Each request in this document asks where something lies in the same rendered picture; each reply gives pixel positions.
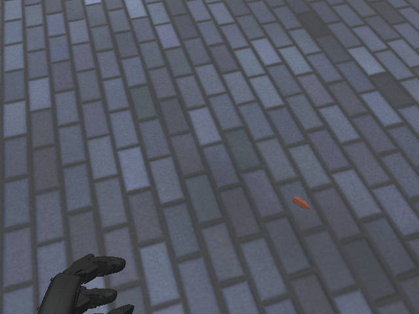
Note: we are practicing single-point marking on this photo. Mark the robot left hand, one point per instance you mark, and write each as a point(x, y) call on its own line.
point(65, 295)

